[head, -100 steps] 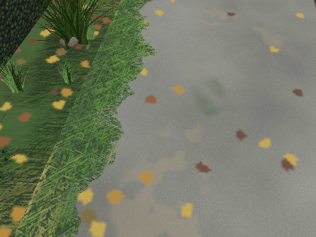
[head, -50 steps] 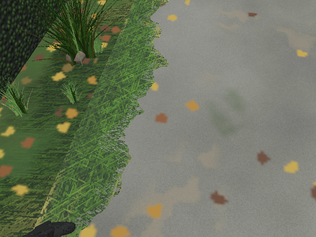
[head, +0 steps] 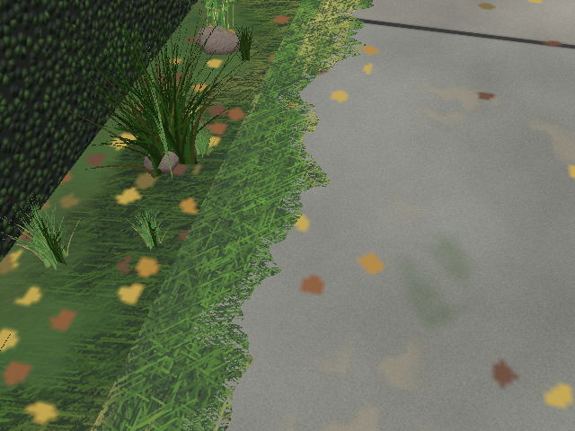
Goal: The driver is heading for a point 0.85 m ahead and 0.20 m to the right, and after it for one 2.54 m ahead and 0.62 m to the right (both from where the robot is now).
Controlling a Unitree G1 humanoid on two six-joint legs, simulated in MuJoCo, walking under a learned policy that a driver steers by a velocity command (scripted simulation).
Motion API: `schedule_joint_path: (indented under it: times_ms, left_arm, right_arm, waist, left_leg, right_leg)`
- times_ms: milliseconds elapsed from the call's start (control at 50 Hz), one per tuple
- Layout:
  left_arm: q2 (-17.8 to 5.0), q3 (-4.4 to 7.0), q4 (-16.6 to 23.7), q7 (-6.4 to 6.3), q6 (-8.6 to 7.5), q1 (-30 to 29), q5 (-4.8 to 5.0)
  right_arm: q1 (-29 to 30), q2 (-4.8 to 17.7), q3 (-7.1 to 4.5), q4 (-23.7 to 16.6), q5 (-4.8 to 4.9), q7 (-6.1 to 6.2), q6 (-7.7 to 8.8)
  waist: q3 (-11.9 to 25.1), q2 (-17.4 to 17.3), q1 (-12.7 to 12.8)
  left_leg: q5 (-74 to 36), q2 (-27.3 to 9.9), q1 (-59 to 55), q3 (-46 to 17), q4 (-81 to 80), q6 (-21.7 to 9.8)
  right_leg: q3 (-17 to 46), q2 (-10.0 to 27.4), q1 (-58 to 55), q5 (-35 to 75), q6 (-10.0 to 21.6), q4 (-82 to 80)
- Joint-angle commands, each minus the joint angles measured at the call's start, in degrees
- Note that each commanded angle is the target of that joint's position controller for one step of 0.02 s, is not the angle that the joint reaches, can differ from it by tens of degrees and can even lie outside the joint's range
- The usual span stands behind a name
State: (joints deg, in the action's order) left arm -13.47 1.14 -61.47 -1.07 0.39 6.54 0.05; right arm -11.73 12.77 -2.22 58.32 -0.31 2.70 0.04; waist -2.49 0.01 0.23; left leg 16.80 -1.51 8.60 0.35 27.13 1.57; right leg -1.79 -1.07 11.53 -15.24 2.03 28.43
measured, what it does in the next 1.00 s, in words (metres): walks ahead, turning right: left foot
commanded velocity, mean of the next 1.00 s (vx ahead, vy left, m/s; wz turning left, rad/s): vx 0.26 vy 0.00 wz -0.21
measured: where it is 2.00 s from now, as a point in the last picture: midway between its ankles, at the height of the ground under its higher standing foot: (380, 338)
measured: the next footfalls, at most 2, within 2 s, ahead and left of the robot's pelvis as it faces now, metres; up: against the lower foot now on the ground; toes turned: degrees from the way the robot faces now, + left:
left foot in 0.60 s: +0.10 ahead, +0.16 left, +0.00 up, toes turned +0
right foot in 1.10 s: +0.39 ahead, -0.12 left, +0.00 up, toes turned -22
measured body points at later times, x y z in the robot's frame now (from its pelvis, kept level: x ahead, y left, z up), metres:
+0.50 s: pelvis +0.02 +0.01 +0.01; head +0.02 +0.03 +0.46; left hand +0.03 +0.28 -0.15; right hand +0.06 -0.25 -0.13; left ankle +0.00 +0.14 -0.70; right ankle +0.00 -0.10 -0.74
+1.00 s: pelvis +0.20 +0.04 -0.01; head +0.23 +0.03 +0.44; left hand +0.46 +0.20 -0.12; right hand +0.07 -0.18 -0.15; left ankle +0.06 +0.16 -0.74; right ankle +0.35 -0.14 -0.70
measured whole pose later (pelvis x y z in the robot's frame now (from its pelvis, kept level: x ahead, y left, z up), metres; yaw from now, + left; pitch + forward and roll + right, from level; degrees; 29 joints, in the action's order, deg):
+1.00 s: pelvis +0.20 +0.04 -0.01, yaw -15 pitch +2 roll +0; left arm -12.7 3.3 -48.7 3.4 -2.3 0.9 1.6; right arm -25.7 11.2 -2.5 60.6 -0.3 2.2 5.5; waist -1.4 1.4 -4.6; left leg 22.1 -0.8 -8.7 15.3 12.0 1.1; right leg -2.7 3.3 39.3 -0.2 4.5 39.7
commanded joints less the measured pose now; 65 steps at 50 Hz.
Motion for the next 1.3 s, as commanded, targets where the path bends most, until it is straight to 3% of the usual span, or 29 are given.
schedule_joint_path:
  times_ms: [20,260,300,320,360,420,480,560,580,600,620,640,660,700,760,840,960,1020,1060,1080,1100,1120,1140,1160,1180,1200,1220,1260,1300]
  left_arm:
    - [-6.3,1.03,1.5,-0.22,-0.48,-0.2,-0.02]
    - [-5.6,0.87,0.4,-0.39,-0.62,1.4,-0.01]
    - [-6.8,1.44,-0.3,-0.60,-0.37,3.6,0.52]
    - [-8.4,2.05,-0.4,-0.66,-0.30,4.9,0.89]
    - [-11.1,3.13,-0.6,-0.66,-0.95,8.9,1.10]
    - [-10.6,3.49,0.7,-0.71,-3.46,9.3,0.51]
    - [-8.6,3.07,2.8,-0.48,-4.18,6.6,1.71]
    - [-10.1,3.52,4.2,-0.37,-2.47,5.7,2.57]
    - [-7.9,2.94,4.9,-0.25,-2.51,4.8,2.44]
    - [-3.0,1.75,6.2,0.21,-2.93,2.7,1.98]
    - [-0.1,1.33,8.5,0.05,-3.98,3.3,1.62]
    - [-3.2,1.97,9.5,0.16,-4.58,2.6,2.72]
    - [-5.7,2.52,9.7,0.51,-4.90,2.4,3.35]
    - [-5.5,3.17,7.7,0.56,-4.92,5.3,2.40]
    - [-3.6,3.51,7.6,1.45,-4.17,4.7,1.94]
    - [-1.6,3.10,11.8,2.35,-3.54,-2.7,1.77]
    - [-0.2,1.93,17.7,4.74,-3.55,-13.1,1.55]
    - [-2.2,2.83,19.5,5.72,-3.60,-12.5,1.61]
    - [-7.0,5.14,18.0,5.69,-3.27,-1.6,1.86]
    - [-10.6,7.17,15.7,4.85,-2.90,8.1,1.90]
    - [-14.9,8.45,13.9,3.21,-2.13,14.5,1.88]
    - [-19.0,8.38,15.6,3.16,-2.87,13.7,0.83]
    - [-13.5,7.08,14.7,2.84,-3.14,16.0,0.07]
    - [-10.3,6.28,14.6,2.75,-4.00,12.6,0.42]
    - [-8.4,5.56,16.1,3.06,-4.70,6.9,1.05]
    - [-6.6,4.91,17.2,3.17,-4.97,2.8,1.02]
    - [-6.6,4.70,17.9,2.95,-5.13,1.6,0.43]
    - [-7.4,4.72,17.7,2.36,-5.27,2.5,0.96]
    - [-9.3,5.16,17.8,1.36,-5.29,4.4,0.90]
  right_arm:
    - [-1.7,5.7,-0.97,-0.6,-0.02,0.30,0.34]
    - [-3.6,4.7,-0.48,2.9,-0.02,0.62,0.49]
    - [-4.8,4.1,-0.48,3.8,0.42,0.74,0.42]
    - [-4.0,4.0,-0.51,3.2,0.57,0.79,0.57]
    - [-1.1,3.2,-0.34,1.2,0.80,0.50,1.63]
    - [0.4,4.5,-1.21,0.0,1.93,-0.76,3.52]
    - [1.0,4.6,-1.84,-0.1,1.88,-1.39,5.23]
    - [-8.7,3.2,-2.43,4.1,1.65,-1.75,5.76]
    - [-13.0,4.0,-2.82,5.1,1.62,-1.56,5.46]
    - [-19.1,7.2,-3.55,5.5,1.11,-0.97,5.44]
    - [-22.8,13.6,-4.43,4.9,0.12,-1.08,5.54]
    - [-20.5,12.5,-3.90,5.0,-0.72,-1.24,6.43]
    - [-14.3,8.8,-2.87,2.8,0.20,-1.33,7.13]
    - [-7.5,6.5,-1.91,1.0,0.71,-1.91,7.50]
    - [-10.2,4.5,-1.28,1.7,-0.78,-1.78,7.33]
    - [-11.4,6.0,-1.33,0.9,-1.27,-0.70,6.92]
    - [-15.5,7.8,-1.95,0.6,0.19,-0.14,5.94]
    - [-14.5,10.1,-2.68,-0.5,0.70,0.01,5.00]
    - [-12.7,12.5,-3.35,-1.9,0.78,0.26,4.12]
    - [-10.7,12.9,-3.35,-2.9,1.08,0.09,4.23]
    - [-11.4,9.3,-2.40,-4.6,-0.46,-0.41,5.07]
    - [-15.7,2.2,-0.06,-8.5,0.46,-1.66,7.54]
    - [-6.2,7.7,-1.44,-10.5,2.89,-2.43,10.06]
    - [-2.6,9.0,-1.75,-12.0,3.96,-2.49,10.74]
    - [-2.6,9.1,-1.99,-11.4,2.74,-1.85,10.66]
    - [-3.3,9.4,-2.70,-10.9,1.38,-1.36,9.86]
    - [-5.1,9.3,-2.96,-11.3,0.97,-1.46,8.92]
    - [-4.7,8.0,-3.02,-12.9,-0.05,-1.55,7.73]
    - [1.0,7.3,-2.66,-15.5,-0.80,-1.29,7.14]
  waist:
    - [1.9,-0.1,-0.1]
    - [0.7,0.3,-0.1]
    - [1.3,1.9,0.5]
    - [-0.1,4.1,1.1]
    - [-3.1,9.5,2.8]
    - [-4.5,7.1,2.3]
    - [-2.2,4.5,0.5]
    - [0.7,4.2,-4.8]
    - [1.1,2.4,-6.6]
    - [2.7,-7.4,-9.1]
    - [4.3,-17.6,-8.4]
    - [2.1,-14.4,-6.8]
    - [-2.8,-10.2,-4.4]
    - [-4.1,-7.2,-1.3]
    - [-2.6,-6.1,-1.8]
    - [-4.2,-3.9,-2.6]
    - [-6.6,-2.9,-4.6]
    - [-3.3,-6.0,-1.5]
    - [4.0,-8.9,4.9]
    - [8.8,-7.8,10.2]
    - [14.2,1.9,10.2]
    - [23.3,12.8,3.7]
    - [21.9,5.9,8.0]
    - [13.1,4.5,6.4]
    - [8.9,-2.5,2.8]
    - [6.0,-4.0,0.3]
    - [5.4,-1.5,-1.8]
    - [3.9,-0.3,-3.2]
    - [1.9,0.3,-2.0]
  left_leg:
    - [-10.9,-1.0,1.5,-0.8,-3.7,-1.0]
    - [-7.6,-1.0,2.5,-0.4,-4.6,-0.6]
    - [4.4,1.5,4.2,2.6,-1.0,-1.1]
    - [9.7,2.5,7.8,4.0,2.9,-1.6]
    - [11.0,1.8,15.6,4.0,14.1,-2.7]
    - [15.0,-3.4,26.4,-2.4,30.4,-4.9]
    - [10.3,-4.2,22.3,-1.2,19.2,-5.2]
    - [-4.4,3.1,-3.6,6.1,-0.2,-2.4]
    - [-4.0,1.5,-9.7,4.0,-1.7,-2.3]
    - [5.0,-9.4,-15.9,-9.7,-8.5,-4.6]
    - [15.6,-22.0,-19.1,-30.7,-15.9,-11.1]
    - [30.3,-26.1,-13.8,-39.4,-19.4,-15.8]
    - [30.6,-23.6,-11.2,-34.2,-19.9,-13.7]
    - [14.2,-18.0,-8.0,-19.6,-20.4,-8.7]
    - [-6.6,-13.1,-6.9,-4.3,-19.5,-6.4]
    - [-15.6,-12.5,-5.3,3.2,-20.8,-7.6]
    - [-25.1,-14.6,-11.5,10.6,-19.1,-7.6]
    - [-53.9,-15.5,-15.2,13.5,-9.9,-6.9]
    - [-69.4,-15.6,-14.3,13.7,6.1,-6.3]
    - [-63.4,-13.6,-7.2,14.2,19.1,-4.5]
    - [-23.7,-9.4,10.8,13.0,38.7,-2.4]
    - [17.2,3.6,31.5,1.9,57.8,0.0]
    - [13.7,1.2,38.2,-7.2,60.6,-1.8]
    - [8.2,-1.7,41.2,-6.4,56.9,-3.4]
    - [4.1,-4.4,36.8,-6.2,51.4,-3.4]
    - [1.7,-6.0,32.4,-5.8,47.0,-2.9]
    - [1.1,-7.0,28.1,-6.3,45.1,-2.1]
    - [0.4,-7.4,25.9,-5.0,39.3,-0.1]
    - [-5.2,-6.5,26.5,-3.2,31.1,1.6]
  right_leg:
    - [3.9,3.6,-1.6,12.6,1.8,-5.0]
    - [4.8,3.7,-0.6,7.3,2.1,-7.3]
    - [5.8,3.6,-0.7,-11.3,3.6,-9.1]
    - [9.4,5.9,0.3,-22.5,5.3,-11.4]
    - [24.0,15.9,0.7,-35.4,10.9,-19.2]
    - [32.3,22.6,-2.1,-28.9,14.5,-22.4]
    - [22.1,16.9,-1.9,-16.6,10.1,-21.3]
    - [13.0,8.7,12.3,-13.3,8.2,-13.4]
    - [12.0,6.7,17.2,-13.6,6.5,-8.4]
    - [6.4,1.8,24.4,-11.9,2.8,9.2]
    - [3.5,-3.0,34.8,-16.7,1.2,25.2]
    - [8.4,1.1,38.7,-16.1,2.3,35.9]
    - [10.0,3.5,42.4,-10.1,3.2,39.5]
    - [10.4,5.4,39.7,-0.3,3.3,37.9]
    - [7.9,5.7,35.2,8.8,2.0,35.3]
    - [5.9,5.4,35.5,15.7,0.3,25.2]
    - [-1.5,4.8,32.2,16.2,2.3,11.1]
    - [-6.5,0.6,23.6,9.0,5.5,9.0]
    - [-7.8,-3.6,8.8,5.2,8.3,8.5]
    - [-5.3,-4.4,-6.4,9.0,10.8,3.3]
    - [12.2,6.5,-24.5,6.8,14.3,3.3]
    - [49.9,21.5,-39.5,-2.6,27.2,-6.8]
    - [48.3,20.0,-38.0,-3.8,23.7,-13.2]
    - [38.1,17.9,-30.3,0.6,20.5,-13.3]
    - [30.9,14.8,-19.6,6.2,17.9,-13.8]
    - [25.2,12.0,-11.2,10.9,16.0,-14.8]
    - [23.3,11.2,-5.3,14.4,16.5,-15.7]
    - [19.9,9.9,1.0,19.0,16.5,-16.8]
    - [17.0,7.9,5.4,20.4,15.8,-17.7]
Keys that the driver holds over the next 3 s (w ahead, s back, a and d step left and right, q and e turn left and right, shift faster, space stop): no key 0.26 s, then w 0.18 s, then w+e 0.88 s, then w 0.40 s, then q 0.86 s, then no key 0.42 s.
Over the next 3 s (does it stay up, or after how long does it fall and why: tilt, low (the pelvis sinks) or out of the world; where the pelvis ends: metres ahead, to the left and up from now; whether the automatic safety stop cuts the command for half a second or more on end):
stays up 0.77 -0.18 0.00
